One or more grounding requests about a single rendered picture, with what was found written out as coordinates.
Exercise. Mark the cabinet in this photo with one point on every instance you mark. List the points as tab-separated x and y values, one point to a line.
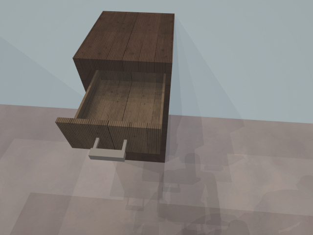
134	42

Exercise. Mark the drawer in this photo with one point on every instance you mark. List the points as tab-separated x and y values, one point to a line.
118	106

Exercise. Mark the handle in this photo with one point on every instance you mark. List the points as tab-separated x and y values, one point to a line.
107	154

